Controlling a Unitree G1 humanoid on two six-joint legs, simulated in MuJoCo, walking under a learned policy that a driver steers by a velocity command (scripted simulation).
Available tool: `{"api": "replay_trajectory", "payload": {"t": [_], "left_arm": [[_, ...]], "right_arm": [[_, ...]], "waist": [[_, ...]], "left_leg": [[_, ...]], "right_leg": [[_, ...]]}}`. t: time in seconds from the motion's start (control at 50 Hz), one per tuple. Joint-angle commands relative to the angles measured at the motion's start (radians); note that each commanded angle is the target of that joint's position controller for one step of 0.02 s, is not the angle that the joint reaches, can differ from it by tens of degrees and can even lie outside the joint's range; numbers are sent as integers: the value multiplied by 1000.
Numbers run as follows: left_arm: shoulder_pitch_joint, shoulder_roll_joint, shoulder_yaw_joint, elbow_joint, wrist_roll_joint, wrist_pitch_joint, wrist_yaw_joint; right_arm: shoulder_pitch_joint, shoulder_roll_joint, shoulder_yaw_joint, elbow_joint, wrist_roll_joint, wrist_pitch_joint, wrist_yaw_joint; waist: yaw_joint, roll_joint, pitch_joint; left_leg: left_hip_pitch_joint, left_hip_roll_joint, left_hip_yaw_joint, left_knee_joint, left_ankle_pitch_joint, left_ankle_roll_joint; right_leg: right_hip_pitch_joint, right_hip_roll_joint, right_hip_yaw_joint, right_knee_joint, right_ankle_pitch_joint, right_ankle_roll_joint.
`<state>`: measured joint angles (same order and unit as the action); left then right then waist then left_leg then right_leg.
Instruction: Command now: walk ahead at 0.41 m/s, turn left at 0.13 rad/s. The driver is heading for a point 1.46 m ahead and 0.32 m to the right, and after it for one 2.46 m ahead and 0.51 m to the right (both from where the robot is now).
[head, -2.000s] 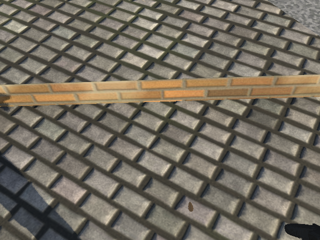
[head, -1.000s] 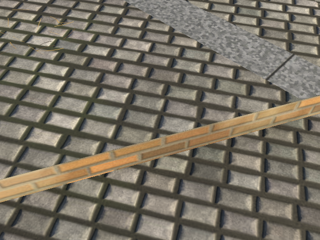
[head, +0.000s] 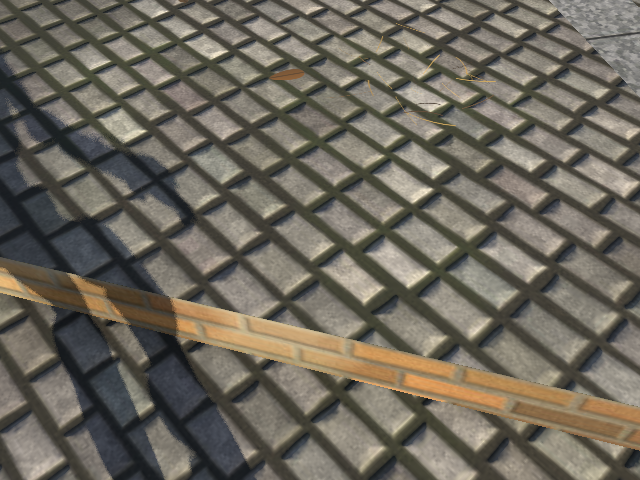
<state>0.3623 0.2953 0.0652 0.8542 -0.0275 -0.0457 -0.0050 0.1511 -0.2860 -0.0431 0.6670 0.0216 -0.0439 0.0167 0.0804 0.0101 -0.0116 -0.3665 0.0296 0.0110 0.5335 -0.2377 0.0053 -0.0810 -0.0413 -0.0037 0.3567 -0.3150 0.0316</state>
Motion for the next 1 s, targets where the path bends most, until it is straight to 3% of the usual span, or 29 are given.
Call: {"api": "replay_trajectory", "payload": {"t": [0.02,0.04,0.06,0.08,0.1,0.14,0.2,0.3,0.34,0.42,0.46,0.48,0.5,0.52,0.54,0.56,0.58,0.6,0.62,0.64,0.7,0.76,0.8,0.88,0.92,0.94,0.96,0.98,1.0], "left_arm": [[-88,104,8,-68,12,-21,-10],[-98,15,-21,-129,29,-42,-11],[-140,88,-3,-146,11,-59,-3],[-145,145,14,-149,-13,-66,-8],[-151,143,13,-138,-17,-68,-12],[-155,122,13,-127,10,-63,-16],[-157,81,2,-127,20,-47,-25],[-333,38,-21,-185,21,-51,-31],[-400,38,-26,-206,17,-55,-39],[-443,71,-21,-234,15,-65,-53],[-374,110,-5,-220,21,-65,-49],[-256,142,13,-188,22,-63,-40],[-105,183,30,-152,24,-60,-25],[31,280,50,-137,52,-54,-14],[69,232,42,-108,33,-48,-21],[2,178,25,-119,17,-46,-18],[-70,151,16,-131,17,-44,-13],[-130,130,7,-136,25,-44,-13],[-165,98,-2,-139,36,-50,-16],[-179,106,-1,-138,47,-53,-14],[-190,118,6,-119,34,-73,-14],[-172,130,10,-108,25,-71,-4],[-143,139,9,-98,32,-58,-3],[-76,137,2,-83,18,-26,-6],[-96,155,3,-84,9,-6,-1],[-113,162,3,-87,1,1,4],[-138,155,-2,-91,-8,10,9],[-158,125,-12,-104,-8,5,13],[-172,24,-47,-138,44,-13,6]], "right_arm": [[211,-162,-64,-7,7,-12,-16],[313,-282,-89,-3,-15,-8,-24],[356,-261,-86,7,-17,-19,-13],[290,-200,-62,-1,-19,-30,-6],[237,-154,-49,-10,-21,-38,-2],[166,-117,-35,-16,-23,-41,2],[148,-130,-40,-13,-19,-48,-3],[197,-157,-47,28,-12,-46,-20],[239,-172,-51,53,-8,-46,-23],[258,-182,-59,89,2,-37,-26],[241,-206,-66,92,-5,-27,-33],[225,-203,-62,91,-10,-18,-37],[231,-176,-47,83,-18,-15,-41],[331,-74,-11,49,-33,-28,-34],[371,-52,0,76,-16,-44,-27],[261,-156,-26,58,16,-59,-17],[169,-163,-24,27,28,-66,-14],[119,-148,-20,16,9,-66,-18],[104,-143,-26,19,-14,-57,-26],[153,-116,-21,24,-18,-47,-25],[165,-76,-9,29,-23,-23,-32],[59,-47,6,-1,-34,-26,-31],[10,-23,16,-1,-25,-24,-27],[-61,-29,20,-22,-18,-4,-17],[-22,-45,13,-28,-21,-3,-10],[36,-71,-2,-15,-26,-8,-8],[130,-93,-19,17,-38,-17,-7],[264,-128,-39,66,-41,-22,-8],[361,-226,-54,89,-45,-13,-21]], "waist": [[-181,-55,-52],[-194,238,-149],[-221,233,-148],[-184,180,-46],[-160,154,7],[-116,108,64],[-89,87,60],[-133,59,81],[-155,58,97],[-136,63,99],[-89,93,25],[-22,101,-58],[45,94,-170],[27,-112,-351],[22,-266,-472],[38,-170,-307],[18,-115,-168],[-17,-46,-73],[-47,-30,-30],[-87,-76,-37],[-119,-78,-18],[-91,-53,7],[-65,-75,6],[-28,-96,22],[-73,-106,-1],[-112,-103,-39],[-173,-85,-92],[-231,-54,-143],[-219,213,-171]], "left_leg": [[440,34,-62,-101,13,69],[660,289,-461,-190,-123,194],[619,367,-716,-302,-283,292],[557,348,-633,-315,-338,275],[489,292,-521,-326,-292,249],[374,228,-375,-364,-70,216],[317,190,-242,-402,191,217],[260,140,-96,-424,283,184],[269,155,-93,-428,259,182],[412,210,-101,-353,391,158],[466,208,-94,-234,687,135],[459,175,-66,-83,846,116],[339,136,-43,119,791,86],[-44,27,-12,510,361,20],[-250,-104,-111,750,-337,-9],[-363,-37,-164,818,-311,6],[-387,18,-120,782,-225,18],[-356,60,-92,713,-153,16],[-288,89,-92,654,-106,17],[-219,97,-97,645,-82,7],[-181,102,-72,555,-44,-28],[-175,93,-46,353,118,-44],[-130,66,-15,247,191,-45],[-131,28,21,191,113,-19],[-100,10,15,152,23,26],[-18,-10,22,72,37,51],[120,-37,44,-65,152,70],[328,-10,0,-146,272,86],[540,241,-325,-169,674,130]], "right_leg": [[-294,-112,64,156,114,-127],[-577,16,-70,538,-67,-42],[-714,37,36,753,-245,-39],[-788,-28,71,831,-182,-65],[-780,-60,64,826,-86,-80],[-722,-98,64,742,34,-72],[-675,-95,38,659,154,-35],[-574,-42,-4,320,387,-9],[-532,-20,-11,242,434,-18],[-533,-3,8,145,357,-72],[-412,43,-23,139,278,-107],[-251,77,-57,116,275,-136],[9,32,-23,145,324,-173],[450,-242,359,189,326,-313],[570,-360,737,22,138,-413],[448,-317,647,-37,-25,-354],[289,-278,502,-70,-31,-313],[123,-242,409,-106,76,-294],[11,-200,333,-135,202,-269],[-62,-200,301,-160,276,-284],[-166,-173,177,-206,425,-308],[-178,-131,84,-218,470,-283],[-163,-119,49,-201,455,-259],[-60,-184,116,-148,400,-249],[19,-227,149,-76,565,-240],[48,-207,128,12,711,-221],[48,-146,73,163,857,-190],[-73,-75,26,374,792,-140],[-365,37,-29,753,153,-62]]}}
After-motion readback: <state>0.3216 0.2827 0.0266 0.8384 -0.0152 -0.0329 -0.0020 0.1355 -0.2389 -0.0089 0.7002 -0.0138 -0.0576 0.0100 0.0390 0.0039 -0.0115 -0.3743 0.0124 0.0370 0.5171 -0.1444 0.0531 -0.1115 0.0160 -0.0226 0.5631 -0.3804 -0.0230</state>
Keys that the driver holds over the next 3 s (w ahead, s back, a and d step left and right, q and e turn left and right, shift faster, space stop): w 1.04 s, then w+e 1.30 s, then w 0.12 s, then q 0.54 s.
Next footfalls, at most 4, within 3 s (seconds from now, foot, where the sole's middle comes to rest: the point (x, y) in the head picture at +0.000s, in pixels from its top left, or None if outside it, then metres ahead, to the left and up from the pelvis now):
0.02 left None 0.08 0.12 -0.78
0.50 right None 0.42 -0.10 -0.78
0.98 left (301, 427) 0.60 0.12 -0.78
1.44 right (406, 294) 0.85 -0.09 -0.61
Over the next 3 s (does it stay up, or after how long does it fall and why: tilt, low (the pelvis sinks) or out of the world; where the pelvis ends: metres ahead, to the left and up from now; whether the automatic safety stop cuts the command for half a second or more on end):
stays up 1.38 -0.33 0.16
